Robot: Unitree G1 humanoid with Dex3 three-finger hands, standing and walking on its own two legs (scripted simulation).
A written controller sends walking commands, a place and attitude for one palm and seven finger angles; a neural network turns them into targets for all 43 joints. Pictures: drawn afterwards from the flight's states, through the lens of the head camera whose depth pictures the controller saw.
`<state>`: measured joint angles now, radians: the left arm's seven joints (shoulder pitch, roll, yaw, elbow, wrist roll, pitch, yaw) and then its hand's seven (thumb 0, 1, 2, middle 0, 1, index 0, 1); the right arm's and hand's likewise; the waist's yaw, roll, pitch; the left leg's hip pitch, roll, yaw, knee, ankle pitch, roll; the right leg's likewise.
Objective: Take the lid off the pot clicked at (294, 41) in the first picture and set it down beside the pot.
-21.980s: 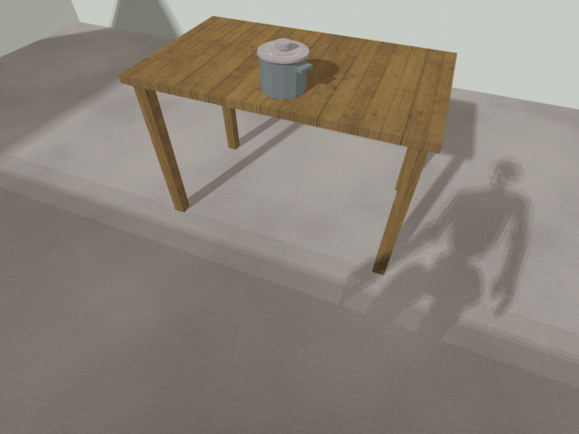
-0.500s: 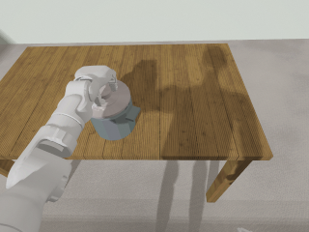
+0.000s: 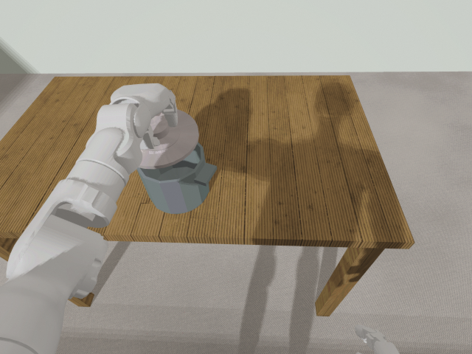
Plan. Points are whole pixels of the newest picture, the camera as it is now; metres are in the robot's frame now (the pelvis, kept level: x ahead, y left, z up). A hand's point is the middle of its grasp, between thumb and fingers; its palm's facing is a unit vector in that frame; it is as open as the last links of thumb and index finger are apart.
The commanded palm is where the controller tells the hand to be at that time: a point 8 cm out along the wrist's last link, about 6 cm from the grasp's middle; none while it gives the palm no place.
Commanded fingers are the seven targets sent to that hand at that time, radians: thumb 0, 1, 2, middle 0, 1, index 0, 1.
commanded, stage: lift the lid straight up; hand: left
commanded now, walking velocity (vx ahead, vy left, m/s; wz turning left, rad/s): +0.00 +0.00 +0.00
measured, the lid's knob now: (155, 127) +0.49 +0.15 +0.13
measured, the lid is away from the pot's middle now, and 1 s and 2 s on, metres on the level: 0.01 0.03 0.11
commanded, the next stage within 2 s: move the lid sideways beside the pot in 1.02 s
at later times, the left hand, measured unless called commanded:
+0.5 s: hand (138, 107) +0.47 +0.16 +0.19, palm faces -0.25 -0.02 -0.97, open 7.8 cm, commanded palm +0.45 +0.16 +0.26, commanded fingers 0.00 0.63 1.04 -0.80 -1.03 -0.81 -1.00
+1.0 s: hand (127, 95) +0.46 +0.17 +0.22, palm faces -0.24 -0.03 -0.97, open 7.8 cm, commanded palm +0.44 +0.15 +0.29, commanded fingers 0.00 0.63 1.04 -0.80 -1.03 -0.81 -1.00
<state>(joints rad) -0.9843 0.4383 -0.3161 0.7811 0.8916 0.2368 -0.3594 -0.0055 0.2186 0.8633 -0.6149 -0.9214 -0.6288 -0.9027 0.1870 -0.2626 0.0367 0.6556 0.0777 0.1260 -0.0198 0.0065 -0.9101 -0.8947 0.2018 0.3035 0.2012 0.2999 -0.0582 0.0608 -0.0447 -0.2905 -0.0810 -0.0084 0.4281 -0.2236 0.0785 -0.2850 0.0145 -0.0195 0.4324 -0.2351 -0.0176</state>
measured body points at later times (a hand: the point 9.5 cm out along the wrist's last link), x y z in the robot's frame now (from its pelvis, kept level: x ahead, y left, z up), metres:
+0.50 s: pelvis +0.00 +0.01 +0.00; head +0.03 -0.01 +0.45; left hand +0.48 +0.16 +0.24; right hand +0.10 -0.24 -0.13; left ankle -0.01 +0.07 -0.74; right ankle -0.01 -0.11 -0.74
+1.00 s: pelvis -0.01 +0.02 +0.00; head +0.01 +0.00 +0.45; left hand +0.46 +0.17 +0.27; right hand +0.13 -0.22 -0.12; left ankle -0.01 +0.07 -0.74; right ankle -0.01 -0.11 -0.74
